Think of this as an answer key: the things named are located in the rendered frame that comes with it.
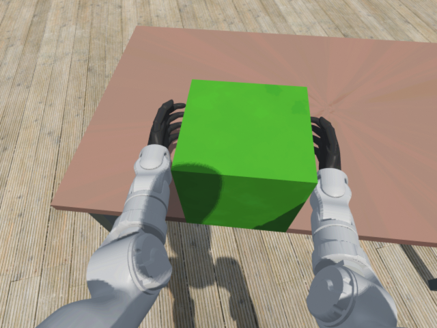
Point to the carton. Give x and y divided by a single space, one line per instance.
245 156

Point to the robot right upper arm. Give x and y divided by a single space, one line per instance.
341 298

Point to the right robot forearm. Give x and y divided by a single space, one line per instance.
333 229

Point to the left robot forearm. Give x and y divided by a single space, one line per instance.
146 205

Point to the table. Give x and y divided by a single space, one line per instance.
380 96

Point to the robot left hand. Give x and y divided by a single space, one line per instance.
161 128

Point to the robot left upper arm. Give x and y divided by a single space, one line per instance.
124 279

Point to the robot right hand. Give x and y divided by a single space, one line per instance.
328 153

